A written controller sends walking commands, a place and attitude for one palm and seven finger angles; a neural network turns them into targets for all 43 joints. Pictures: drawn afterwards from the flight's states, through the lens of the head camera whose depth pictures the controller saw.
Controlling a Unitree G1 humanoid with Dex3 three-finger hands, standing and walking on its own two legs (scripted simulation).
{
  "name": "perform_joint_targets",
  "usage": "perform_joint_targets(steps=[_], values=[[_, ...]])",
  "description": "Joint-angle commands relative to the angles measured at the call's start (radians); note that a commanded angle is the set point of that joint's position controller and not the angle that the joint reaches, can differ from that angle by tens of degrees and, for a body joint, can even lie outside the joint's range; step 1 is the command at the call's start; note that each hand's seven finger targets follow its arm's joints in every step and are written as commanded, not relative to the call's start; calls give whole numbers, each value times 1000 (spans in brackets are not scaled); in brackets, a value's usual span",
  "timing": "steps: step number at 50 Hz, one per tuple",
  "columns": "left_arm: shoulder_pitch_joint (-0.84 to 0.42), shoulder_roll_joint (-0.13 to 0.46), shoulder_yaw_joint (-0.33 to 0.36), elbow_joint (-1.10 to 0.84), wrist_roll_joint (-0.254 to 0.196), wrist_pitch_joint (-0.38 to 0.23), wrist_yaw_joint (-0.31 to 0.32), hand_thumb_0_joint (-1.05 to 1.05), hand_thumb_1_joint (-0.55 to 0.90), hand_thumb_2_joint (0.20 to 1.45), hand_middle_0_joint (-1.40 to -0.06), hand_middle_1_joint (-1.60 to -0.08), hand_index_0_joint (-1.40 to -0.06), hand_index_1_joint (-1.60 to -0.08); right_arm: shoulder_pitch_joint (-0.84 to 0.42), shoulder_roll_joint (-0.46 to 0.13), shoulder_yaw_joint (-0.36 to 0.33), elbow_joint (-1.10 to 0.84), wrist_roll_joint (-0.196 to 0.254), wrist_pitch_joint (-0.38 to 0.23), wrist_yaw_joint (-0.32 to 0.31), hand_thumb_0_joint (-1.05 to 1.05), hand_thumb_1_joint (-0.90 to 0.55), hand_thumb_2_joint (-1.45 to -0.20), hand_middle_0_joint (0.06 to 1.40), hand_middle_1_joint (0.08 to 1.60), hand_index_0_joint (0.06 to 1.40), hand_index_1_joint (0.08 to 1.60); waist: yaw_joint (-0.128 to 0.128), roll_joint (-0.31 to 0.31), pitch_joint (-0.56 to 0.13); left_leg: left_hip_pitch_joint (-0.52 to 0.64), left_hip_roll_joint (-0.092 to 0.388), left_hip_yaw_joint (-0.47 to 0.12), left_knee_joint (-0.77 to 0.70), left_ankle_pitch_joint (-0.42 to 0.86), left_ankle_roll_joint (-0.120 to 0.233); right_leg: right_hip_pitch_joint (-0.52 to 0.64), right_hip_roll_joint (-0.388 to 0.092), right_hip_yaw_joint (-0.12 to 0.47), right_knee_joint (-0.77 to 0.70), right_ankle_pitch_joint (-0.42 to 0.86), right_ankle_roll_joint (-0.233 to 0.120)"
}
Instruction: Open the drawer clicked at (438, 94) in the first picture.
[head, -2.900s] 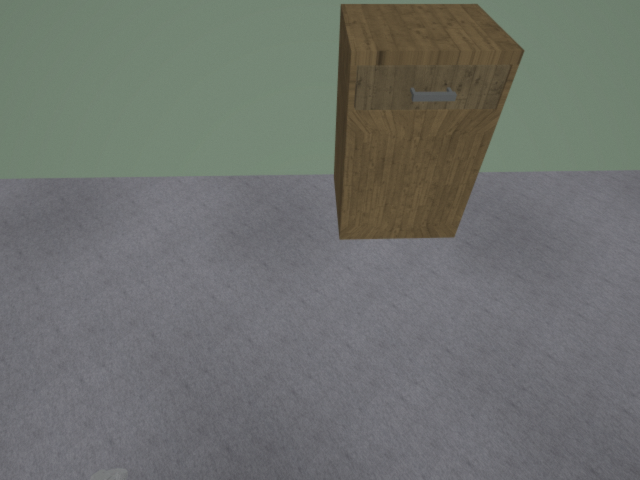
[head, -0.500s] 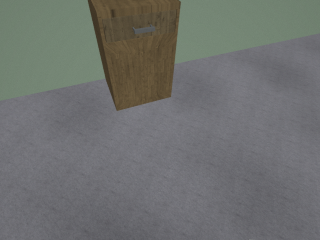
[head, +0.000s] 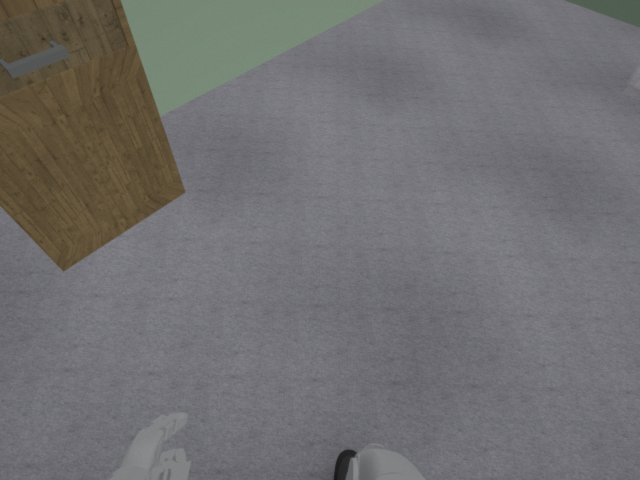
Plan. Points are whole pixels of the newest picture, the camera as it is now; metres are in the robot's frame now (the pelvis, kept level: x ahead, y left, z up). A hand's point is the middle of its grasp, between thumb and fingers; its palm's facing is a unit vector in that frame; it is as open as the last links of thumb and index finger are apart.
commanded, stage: walk to a spot facing it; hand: left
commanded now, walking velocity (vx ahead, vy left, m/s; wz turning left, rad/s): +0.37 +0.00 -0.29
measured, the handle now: (33, 57) +0.97 +0.65 -0.06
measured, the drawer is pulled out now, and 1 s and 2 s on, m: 0.00 0.00 0.00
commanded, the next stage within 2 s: turn to face it in 1.06 s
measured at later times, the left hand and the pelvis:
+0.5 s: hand (167, 406) +0.24 +0.22 -0.17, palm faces -0.07 -0.98 -0.18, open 7.3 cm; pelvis +0.21 +0.03 +0.02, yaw -9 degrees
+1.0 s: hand (272, 236) +0.55 +0.08 -0.16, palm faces -0.26 -0.95 -0.20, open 7.3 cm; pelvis +0.41 -0.07 +0.01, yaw -17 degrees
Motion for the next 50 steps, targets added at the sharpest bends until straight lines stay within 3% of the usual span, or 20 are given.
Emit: perform_joint_targets(steps=[1,4,7,14,18,19,20,21,22,23,25,28,34,40,42,44,45,46,47,50], values=[[445,329,82,64,-33,-38,52,0,900,900,-200,-300,-200,-300,-124,-131,-36,-158,35,-39,-12,0,-900,-900,200,300,200,300,231,-93,-436,-724,-50,-222,877,-42,50,809,-431,681,-252,199,-239],[215,177,36,21,-26,-47,63,0,900,900,-200,-300,-200,-300,-183,-122,-46,-136,5,-15,-5,0,-900,-900,200,300,200,300,105,20,-139,-680,39,-278,786,167,44,345,-303,445,-335,57,-152],[145,121,24,23,-9,-60,68,0,900,900,-200,-300,-200,-300,-76,-73,-44,-97,-4,17,2,0,-900,-900,200,300,200,300,20,-36,-123,-560,30,-237,597,194,25,159,-219,279,-369,55,-123],[191,130,28,51,-9,-62,59,0,900,900,-200,-300,-200,-300,-235,-67,-49,-162,-1,-1,31,0,-900,-900,200,300,200,300,56,-100,-55,-466,-32,-185,184,291,28,120,-172,298,-397,-187,-114],[210,117,28,59,-17,-52,56,0,900,900,-200,-300,-200,-300,-175,-109,-61,-137,0,-23,25,0,-900,-900,200,300,200,300,12,2,-48,-193,-80,-155,-32,284,37,53,-114,268,-249,-213,-70],[221,75,21,50,-18,-50,52,0,900,900,-200,-300,-200,-300,-86,-166,-74,-111,-6,-28,14,0,-900,-900,200,300,200,300,-25,125,-79,-54,12,-305,-136,139,76,-45,-45,231,-45,-192,-39],[234,4,9,30,-23,-52,46,0,900,900,-200,-300,-200,-300,36,-274,-99,-91,-22,-31,11,0,-900,-900,200,300,200,300,-55,378,-105,27,260,-633,-320,-44,161,-186,68,72,308,-324,14],[195,37,13,16,-13,-55,54,0,900,900,-200,-300,-200,-300,53,-258,-89,-74,-19,-27,3,0,-900,-900,200,300,200,300,-62,364,-111,-14,334,-795,-439,-159,190,-237,53,135,514,-349,17],[160,51,23,21,-11,-55,52,0,900,900,-200,-300,-200,-300,-15,-217,-76,-86,-11,-25,-2,0,-900,-900,200,300,200,300,-35,226,-52,-103,326,-757,-453,-176,201,-268,-4,173,617,-260,14],[165,45,26,35,-9,-54,42,0,900,900,-200,-300,-200,-300,-92,-175,-65,-107,-7,-30,-2,0,-900,-900,200,300,200,300,1,141,-4,-176,289,-650,-457,-130,193,-265,-42,176,641,-176,18],[241,16,28,78,-2,-40,34,0,900,900,-200,-300,-200,-300,-176,-113,-49,-109,-1,-46,-7,0,-900,-900,200,300,200,300,63,109,-6,-241,210,-428,-438,72,146,-194,-71,169,614,-77,36],[271,-13,28,89,1,-16,35,0,900,900,-200,-300,-200,-300,-158,-100,-54,-92,1,-57,-12,0,-900,-900,200,300,200,300,76,109,-45,-218,175,-281,-438,227,167,-183,-88,149,566,-17,61],[149,-39,19,67,1,-10,25,0,900,900,-200,-300,-200,-300,-73,-101,-57,-31,4,-55,-12,0,-900,-900,200,300,200,300,43,133,-2,-102,158,-146,-435,404,187,-234,-108,69,311,35,84],[39,-42,9,53,-4,-31,25,0,900,900,-200,-300,-200,-300,-9,-111,-57,21,-9,-38,-8,0,-900,-900,200,300,200,300,9,176,6,-34,178,-85,-342,580,176,-118,-54,-3,45,-19,40],[107,-27,14,79,-2,-41,27,0,900,900,-200,-300,-200,-300,-24,-122,-58,28,-6,-34,-9,0,-900,-900,200,300,200,300,52,166,-30,-50,175,-51,-225,773,163,34,-4,-41,-5,-37,11],[370,41,35,165,4,-59,37,0,900,900,-200,-300,-200,-300,-61,-129,-58,24,5,-33,-3,0,-900,-900,200,300,200,300,182,91,-177,-184,113,6,117,836,110,419,20,-41,-91,23,-23],[505,143,62,198,5,-69,53,0,900,900,-200,-300,-200,-300,-52,-77,-49,2,19,-36,9,0,-900,-900,200,300,200,300,232,-117,-284,-441,35,23,413,530,79,669,-200,244,-148,-33,-92],[575,223,72,217,-14,-69,62,0,900,900,-200,-300,-200,-300,-84,-29,-38,-41,25,-38,6,0,-900,-900,200,300,200,300,219,-229,-323,-673,-94,-83,692,-48,53,770,-413,626,-276,77,-191],[514,232,75,203,-26,-66,68,0,900,900,-200,-300,-200,-300,-147,-50,-45,-49,27,-30,5,0,-900,-900,200,300,200,300,213,-172,-297,-715,-52,-212,808,-19,70,667,-439,642,-345,-23,-199],[276,64,27,144,-16,-71,80,0,900,900,-200,-300,-200,-300,-185,-22,-50,-40,6,-11,5,0,-900,-900,200,300,200,300,99,1,-69,-663,39,-269,724,191,71,272,-343,359,-411,-95,-120]])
